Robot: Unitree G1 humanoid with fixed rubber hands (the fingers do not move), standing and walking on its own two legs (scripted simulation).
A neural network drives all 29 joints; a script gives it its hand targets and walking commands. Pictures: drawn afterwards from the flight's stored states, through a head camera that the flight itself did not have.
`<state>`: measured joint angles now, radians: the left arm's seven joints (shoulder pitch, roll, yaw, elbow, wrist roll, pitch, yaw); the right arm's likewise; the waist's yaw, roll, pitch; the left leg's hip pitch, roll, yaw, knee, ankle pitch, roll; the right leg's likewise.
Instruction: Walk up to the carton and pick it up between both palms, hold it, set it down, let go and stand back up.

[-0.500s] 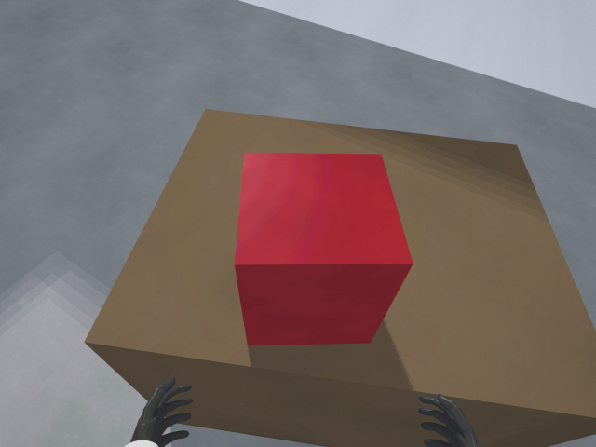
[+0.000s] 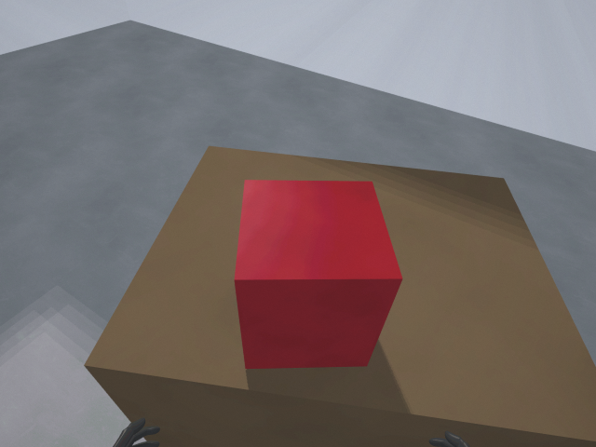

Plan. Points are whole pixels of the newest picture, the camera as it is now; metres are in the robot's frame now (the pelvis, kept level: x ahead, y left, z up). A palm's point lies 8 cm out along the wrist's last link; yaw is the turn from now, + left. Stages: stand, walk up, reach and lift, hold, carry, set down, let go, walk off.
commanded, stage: stand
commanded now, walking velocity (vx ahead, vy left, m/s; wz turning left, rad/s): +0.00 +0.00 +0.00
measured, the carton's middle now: (307, 276) +0.41 +0.01 -0.01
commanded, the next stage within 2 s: none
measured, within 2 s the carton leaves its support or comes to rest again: neither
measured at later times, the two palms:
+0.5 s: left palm out of the picture +0.09 +0.25 -0.11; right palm out of the picture +0.10 -0.24 -0.09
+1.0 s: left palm out of the picture +0.07 +0.25 -0.12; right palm out of the picture +0.08 -0.25 -0.09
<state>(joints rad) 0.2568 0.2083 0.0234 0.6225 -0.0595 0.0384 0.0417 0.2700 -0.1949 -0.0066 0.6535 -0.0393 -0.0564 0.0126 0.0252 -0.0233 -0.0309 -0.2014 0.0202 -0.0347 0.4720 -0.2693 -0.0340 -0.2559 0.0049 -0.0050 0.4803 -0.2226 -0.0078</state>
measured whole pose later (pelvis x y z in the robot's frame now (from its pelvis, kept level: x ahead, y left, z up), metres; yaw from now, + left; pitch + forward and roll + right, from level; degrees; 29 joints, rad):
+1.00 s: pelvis -0.01 +0.00 +0.00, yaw +0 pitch -1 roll +0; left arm 0.27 0.25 0.02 0.85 -0.06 -0.03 0.01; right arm 0.36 -0.23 -0.01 0.65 -0.04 -0.03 0.01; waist 0.03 -0.02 -0.03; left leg -0.20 0.02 -0.03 0.47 -0.26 -0.03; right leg -0.26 0.00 -0.01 0.48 -0.21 -0.01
